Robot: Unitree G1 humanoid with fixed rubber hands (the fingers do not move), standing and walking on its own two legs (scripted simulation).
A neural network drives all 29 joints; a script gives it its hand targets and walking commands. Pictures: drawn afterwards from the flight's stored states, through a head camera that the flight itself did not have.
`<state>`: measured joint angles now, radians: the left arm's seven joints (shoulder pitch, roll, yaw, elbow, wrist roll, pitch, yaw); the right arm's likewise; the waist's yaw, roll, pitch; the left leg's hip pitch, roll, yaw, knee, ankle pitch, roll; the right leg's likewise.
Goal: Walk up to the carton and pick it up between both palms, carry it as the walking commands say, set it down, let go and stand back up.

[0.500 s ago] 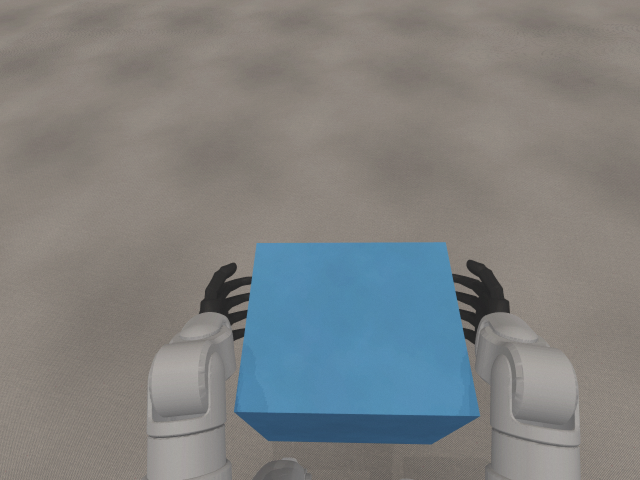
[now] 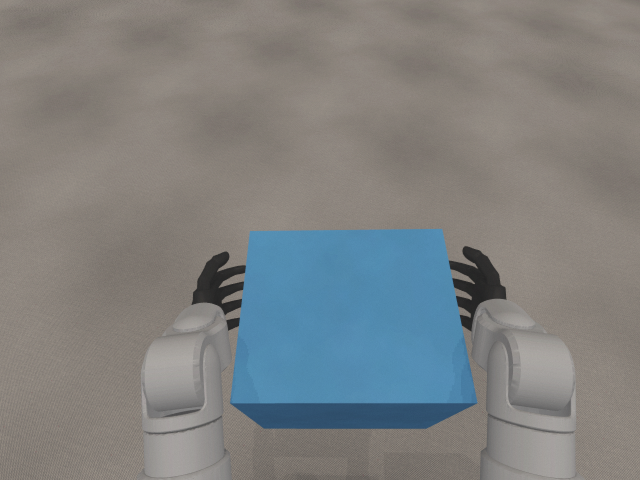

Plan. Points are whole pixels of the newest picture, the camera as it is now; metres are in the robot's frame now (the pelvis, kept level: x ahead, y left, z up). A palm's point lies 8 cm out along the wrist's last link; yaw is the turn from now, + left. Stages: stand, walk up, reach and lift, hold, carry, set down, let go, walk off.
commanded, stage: carry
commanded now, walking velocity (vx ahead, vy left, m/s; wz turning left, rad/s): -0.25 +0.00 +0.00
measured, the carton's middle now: (345, 337) +0.28 +0.01 +0.02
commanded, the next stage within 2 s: none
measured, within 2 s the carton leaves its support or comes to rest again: neither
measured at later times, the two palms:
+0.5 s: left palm out of the picture +0.08 +0.16 +0.08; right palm out of the picture +0.08 -0.15 +0.09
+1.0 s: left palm out of the picture -0.12 +0.14 +0.09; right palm out of the picture -0.15 -0.16 +0.07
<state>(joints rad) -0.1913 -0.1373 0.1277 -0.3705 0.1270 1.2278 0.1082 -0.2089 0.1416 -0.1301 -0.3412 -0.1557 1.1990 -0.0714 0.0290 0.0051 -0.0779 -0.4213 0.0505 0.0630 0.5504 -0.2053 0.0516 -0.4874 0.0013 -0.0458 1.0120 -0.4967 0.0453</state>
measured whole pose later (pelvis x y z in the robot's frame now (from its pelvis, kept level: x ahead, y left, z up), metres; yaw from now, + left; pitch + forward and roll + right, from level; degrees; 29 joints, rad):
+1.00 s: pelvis -0.39 +0.02 +0.00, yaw -3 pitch +3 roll +2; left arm -0.16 -0.13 0.10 -0.30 0.14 1.21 0.09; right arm -0.15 0.13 -0.11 -0.33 -0.14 1.22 -0.11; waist -0.02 0.02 -0.07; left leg -0.64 -0.01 0.02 1.07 -0.40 -0.03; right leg -0.31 -0.04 -0.09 0.53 -0.26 -0.04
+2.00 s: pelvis -0.76 +0.07 +0.00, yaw -2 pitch +4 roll +2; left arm -0.22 -0.14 0.13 -0.29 0.15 1.19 0.11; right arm -0.24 0.15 -0.12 -0.32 -0.13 1.20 -0.15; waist -0.02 0.01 -0.06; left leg -0.37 0.01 0.03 0.83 -0.52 -0.04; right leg -0.44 -0.07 -0.10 0.50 -0.13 -0.04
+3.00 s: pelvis -1.15 +0.14 +0.00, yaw -1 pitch +3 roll -1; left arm -0.20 -0.14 0.12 -0.26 0.11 1.21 0.20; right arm -0.25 0.15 -0.11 -0.24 -0.14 1.18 -0.16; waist 0.02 -0.01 -0.02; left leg -0.27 0.02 0.08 0.51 -0.29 0.03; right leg -0.58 -0.04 -0.05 0.85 -0.35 0.02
